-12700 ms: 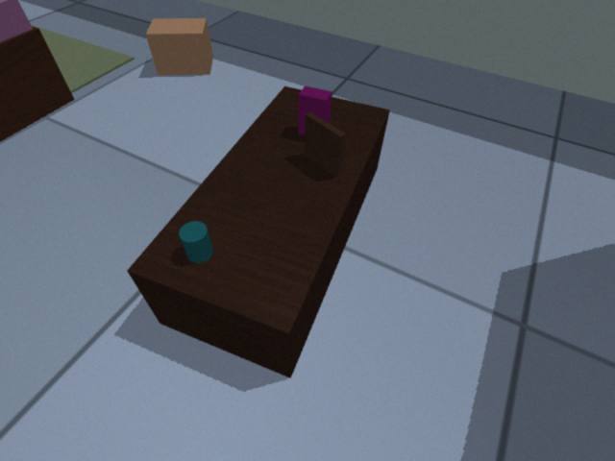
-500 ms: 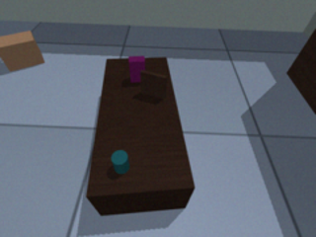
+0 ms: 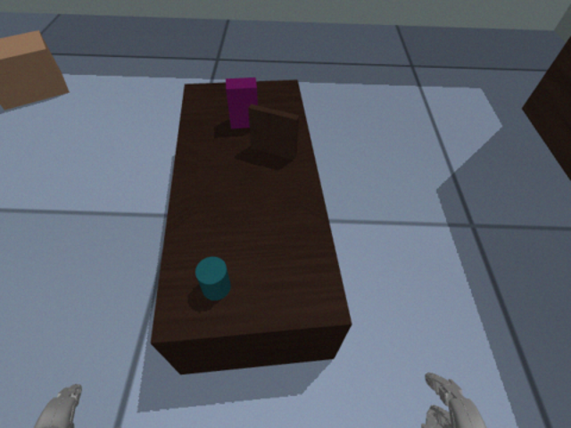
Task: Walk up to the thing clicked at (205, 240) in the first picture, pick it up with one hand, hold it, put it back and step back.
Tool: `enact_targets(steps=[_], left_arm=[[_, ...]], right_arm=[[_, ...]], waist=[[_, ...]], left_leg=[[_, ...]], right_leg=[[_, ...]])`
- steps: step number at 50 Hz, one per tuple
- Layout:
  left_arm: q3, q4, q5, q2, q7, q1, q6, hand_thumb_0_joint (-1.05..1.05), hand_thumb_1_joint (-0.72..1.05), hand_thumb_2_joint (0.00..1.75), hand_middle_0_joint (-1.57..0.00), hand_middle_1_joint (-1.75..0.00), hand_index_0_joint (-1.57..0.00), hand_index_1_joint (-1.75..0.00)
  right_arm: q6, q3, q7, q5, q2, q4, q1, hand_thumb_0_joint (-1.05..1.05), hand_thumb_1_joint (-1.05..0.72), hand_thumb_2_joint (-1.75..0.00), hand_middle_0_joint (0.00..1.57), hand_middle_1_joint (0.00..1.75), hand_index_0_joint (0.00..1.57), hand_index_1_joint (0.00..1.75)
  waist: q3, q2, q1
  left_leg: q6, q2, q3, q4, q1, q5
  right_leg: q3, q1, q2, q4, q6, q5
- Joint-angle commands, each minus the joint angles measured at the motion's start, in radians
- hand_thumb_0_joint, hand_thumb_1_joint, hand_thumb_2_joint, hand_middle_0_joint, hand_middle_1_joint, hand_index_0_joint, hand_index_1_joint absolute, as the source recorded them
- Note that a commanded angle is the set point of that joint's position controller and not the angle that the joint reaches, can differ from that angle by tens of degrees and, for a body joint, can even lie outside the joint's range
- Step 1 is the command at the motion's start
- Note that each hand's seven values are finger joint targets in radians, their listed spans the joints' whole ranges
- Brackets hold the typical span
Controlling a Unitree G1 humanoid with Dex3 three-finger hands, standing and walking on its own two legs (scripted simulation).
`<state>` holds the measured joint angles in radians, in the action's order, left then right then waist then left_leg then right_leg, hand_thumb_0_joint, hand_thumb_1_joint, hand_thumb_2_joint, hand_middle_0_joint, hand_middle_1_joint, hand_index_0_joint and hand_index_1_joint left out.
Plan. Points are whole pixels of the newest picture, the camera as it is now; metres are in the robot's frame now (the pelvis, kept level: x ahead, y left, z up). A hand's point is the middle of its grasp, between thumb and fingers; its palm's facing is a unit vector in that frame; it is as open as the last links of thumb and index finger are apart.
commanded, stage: go down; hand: left
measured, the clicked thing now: (213, 278) +0.51 +0.16 -0.37
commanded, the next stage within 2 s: none
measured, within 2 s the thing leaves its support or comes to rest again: neither
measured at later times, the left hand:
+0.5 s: hand (99, 426) +0.16 +0.27 -0.13, palm faces +0.01 -0.95 -0.32, open 17.1 cm
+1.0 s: hand out of the picture +0.13 +0.27 -0.13, palm faces +0.05 -0.94 -0.33, open 17.2 cm
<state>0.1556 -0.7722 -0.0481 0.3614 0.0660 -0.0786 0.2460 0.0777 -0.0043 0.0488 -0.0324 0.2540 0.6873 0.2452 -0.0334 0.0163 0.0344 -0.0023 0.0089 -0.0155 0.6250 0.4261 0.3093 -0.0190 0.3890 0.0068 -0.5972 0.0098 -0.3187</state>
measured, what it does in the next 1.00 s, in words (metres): lowers itself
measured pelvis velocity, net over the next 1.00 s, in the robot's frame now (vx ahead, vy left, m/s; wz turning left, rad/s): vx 0.00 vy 0.00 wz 0.03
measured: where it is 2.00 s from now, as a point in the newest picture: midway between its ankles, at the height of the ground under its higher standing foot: outside the picture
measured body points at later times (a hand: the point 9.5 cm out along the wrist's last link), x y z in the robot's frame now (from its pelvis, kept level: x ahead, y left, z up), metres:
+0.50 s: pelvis +0.02 +0.00 -0.04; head +0.06 +0.01 +0.41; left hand +0.16 +0.32 -0.11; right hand +0.19 -0.25 -0.11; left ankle +0.00 +0.12 -0.73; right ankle -0.01 -0.13 -0.73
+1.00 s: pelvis +0.00 +0.00 -0.05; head +0.03 +0.01 +0.40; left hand +0.13 +0.32 -0.10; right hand +0.16 -0.25 -0.12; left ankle +0.00 +0.12 -0.73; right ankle -0.01 -0.13 -0.73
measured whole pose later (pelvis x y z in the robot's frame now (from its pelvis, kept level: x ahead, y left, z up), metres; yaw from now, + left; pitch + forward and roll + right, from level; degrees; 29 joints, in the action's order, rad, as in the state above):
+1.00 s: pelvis +0.00 +0.00 -0.05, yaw +2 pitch +12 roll -3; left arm 0.20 -0.11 0.00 0.39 0.13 -0.40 0.53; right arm 0.20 -0.01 0.16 -0.02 0.24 0.53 0.29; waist -0.17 0.04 0.04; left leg -0.01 0.01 -0.07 1.05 0.76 0.50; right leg 0.04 0.69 0.02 -0.98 0.01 -0.50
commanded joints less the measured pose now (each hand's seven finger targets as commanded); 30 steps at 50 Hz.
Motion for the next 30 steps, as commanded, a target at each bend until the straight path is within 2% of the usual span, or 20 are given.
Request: enact_targets(steps=[1, 2, 3, 5, 6, 7, 8, 9, 15, 18, 20, 26, 27, 28, 30], left_arm=[[0.055, 0.224, 0.003, 0.185, 0.009, 0.062, 0.022, 0.00, -0.51, 0.06, -0.07, -0.06, -0.07, -0.05], [0.078, 0.190, -0.002, 0.197, 0.010, 0.003, 0.029, 0.00, -0.53, 0.05, -0.07, -0.06, -0.08, -0.06], [0.077, 0.284, -0.001, 0.212, 0.016, 0.041, 0.022, 0.00, -0.52, 0.07, -0.07, -0.07, -0.07, -0.06], [0.083, 0.370, -0.007, 0.226, 0.021, 0.056, 0.011, 0.00, -0.50, 0.07, -0.07, -0.07, -0.07, -0.07], [0.098, 0.334, -0.010, 0.226, 0.024, -0.015, 0.017, 0.00, -0.49, 0.07, -0.07, -0.07, -0.07, -0.07], [0.087, 0.368, -0.014, 0.228, 0.027, 0.001, 0.020, 0.00, -0.50, 0.06, -0.08, -0.06, -0.07, -0.06], [0.103, 0.390, -0.017, 0.244, 0.024, -0.012, 0.025, 0.00, -0.47, 0.06, -0.08, -0.06, -0.07, -0.06], [0.110, 0.402, -0.020, 0.243, 0.025, -0.054, 0.033, 0.00, -0.47, 0.07, -0.08, -0.05, -0.07, -0.06], [0.094, 0.512, -0.011, 0.222, 0.049, -0.167, 0.118, 0.00, -0.46, 0.04, -0.07, -0.03, -0.07, -0.03], [0.085, 0.553, 0.005, 0.208, 0.059, -0.187, 0.159, 0.00, -0.48, 0.03, -0.07, -0.02, -0.07, -0.02], [0.091, 0.585, 0.008, 0.206, 0.058, -0.214, 0.179, 0.00, -0.50, 0.04, -0.07, -0.02, -0.07, -0.02], [0.112, 0.681, 0.016, 0.218, 0.060, -0.250, 0.207, 0.00, -0.52, 0.05, -0.08, -0.04, -0.07, -0.04], [0.122, 0.704, 0.017, 0.229, 0.056, -0.245, 0.210, 0.00, -0.53, 0.04, -0.08, -0.03, -0.07, -0.03], [0.117, 0.714, 0.017, 0.219, 0.056, -0.255, 0.215, 0.00, -0.52, 0.05, -0.08, -0.04, -0.07, -0.04], [0.135, 0.743, 0.016, 0.233, 0.048, -0.255, 0.219, 0.00, -0.53, 0.06, -0.08, -0.04, -0.07, -0.05]], right_arm=[[0.071, 0.062, 0.027, -0.003, 0.161, -0.152, -0.033, 0.00, -0.84, -0.88, 0.20, 0.30, 0.20, 0.30], [0.074, 0.053, 0.032, -0.001, 0.151, -0.153, -0.026, 0.00, -0.84, -0.88, 0.20, 0.30, 0.20, 0.30], [0.079, 0.063, 0.037, 0.002, 0.157, -0.154, -0.011, 0.00, -0.83, -0.88, 0.20, 0.30, 0.20, 0.30], [0.093, 0.071, 0.045, 0.007, 0.156, -0.151, -0.001, 0.00, -0.82, -0.88, 0.20, 0.30, 0.20, 0.30], [0.097, 0.070, 0.048, 0.009, 0.157, -0.153, -0.007, 0.00, -0.83, -0.88, 0.20, 0.30, 0.20, 0.30], [0.101, 0.067, 0.052, 0.011, 0.153, -0.154, -0.013, 0.00, -0.83, -0.88, 0.20, 0.30, 0.20, 0.30], [0.104, 0.067, 0.057, 0.013, 0.152, -0.164, -0.021, 0.00, -0.83, -0.88, 0.20, 0.30, 0.20, 0.30], [0.105, 0.069, 0.060, 0.013, 0.152, -0.168, -0.015, 0.00, -0.83, -0.88, 0.20, 0.30, 0.20, 0.30], [0.104, 0.058, 0.071, 0.012, 0.144, -0.203, -0.027, 0.00, -0.83, -0.88, 0.20, 0.30, 0.20, 0.30], [0.105, 0.065, 0.072, 0.011, 0.152, -0.227, -0.035, 0.00, -0.84, -0.88, 0.20, 0.30, 0.20, 0.30], [0.108, 0.067, 0.073, 0.010, 0.148, -0.243, -0.027, 0.00, -0.84, -0.88, 0.20, 0.30, 0.20, 0.30], [0.117, 0.074, 0.076, 0.009, 0.149, -0.277, -0.018, 0.00, -0.84, -0.88, 0.20, 0.30, 0.20, 0.30], [0.120, 0.072, 0.080, 0.008, 0.145, -0.282, -0.019, 0.00, -0.84, -0.88, 0.20, 0.30, 0.20, 0.30], [0.121, 0.072, 0.082, 0.009, 0.144, -0.288, -0.013, 0.00, -0.84, -0.88, 0.20, 0.30, 0.20, 0.30], [0.129, 0.069, 0.088, 0.009, 0.141, -0.291, -0.018, 0.00, -0.84, -0.88, 0.20, 0.30, 0.20, 0.30]], waist=[[-0.157, -0.006, -0.002], [-0.190, -0.008, -0.004], [-0.241, 0.009, 0.003], [-0.289, 0.038, 0.000], [-0.264, 0.051, -0.006], [-0.262, 0.057, 0.003], [-0.260, 0.068, -0.011], [-0.274, 0.074, -0.009], [-0.266, 0.087, -0.015], [-0.236, 0.074, -0.006], [-0.268, 0.062, -0.009], [-0.291, 0.061, -0.005], [-0.297, 0.057, -0.011], [-0.301, 0.053, -0.001], [-0.277, 0.055, -0.009]], left_leg=[[0.016, -0.010, 0.013, -0.028, -0.051, -0.130], [0.017, -0.010, 0.010, -0.005, -0.057, -0.181], [0.019, -0.013, 0.013, 0.023, -0.065, -0.226], [0.016, -0.011, 0.010, 0.064, -0.074, -0.302], [0.014, -0.009, 0.009, 0.078, -0.063, -0.313], [0.014, -0.005, 0.005, 0.091, -0.052, -0.314], [0.013, -0.006, 0.001, 0.097, -0.041, -0.303], [0.012, -0.007, 0.003, 0.108, -0.041, -0.316], [0.016, -0.006, -0.011, 0.162, -0.007, -0.390], [0.016, 0.000, -0.022, 0.175, 0.034, -0.350], [0.020, -0.002, -0.024, 0.197, 0.042, -0.351], [0.019, -0.001, -0.027, 0.240, 0.082, -0.321], [0.021, -0.004, -0.027, 0.250, 0.093, -0.300], [0.022, -0.006, -0.024, 0.258, 0.094, -0.293], [0.019, -0.009, -0.026, 0.251, 0.121, -0.220]], right_leg=[[0.037, 0.022, 0.019, 0.031, -0.024, 0.112], [0.036, 0.011, 0.018, 0.007, -0.023, 0.163], [0.031, 0.002, 0.012, -0.018, -0.020, 0.218], [0.028, 0.010, 0.009, -0.062, -0.017, 0.290], [0.031, 0.033, 0.011, -0.074, -0.018, 0.287], [0.032, 0.059, 0.011, -0.085, -0.019, 0.272], [0.033, 0.067, 0.010, -0.089, -0.018, 0.260], [0.034, 0.062, 0.010, -0.101, -0.020, 0.264], [0.052, 0.093, 0.017, -0.142, -0.014, 0.300], [0.062, 0.142, 0.021, -0.158, -0.015, 0.235], [0.065, 0.143, 0.020, -0.174, -0.013, 0.248], [0.065, 0.182, 0.021, -0.220, -0.014, 0.216], [0.063, 0.196, 0.020, -0.221, -0.012, 0.215], [0.062, 0.201, 0.019, -0.222, -0.010, 0.220], [0.060, 0.205, 0.018, -0.224, -0.015, 0.157]])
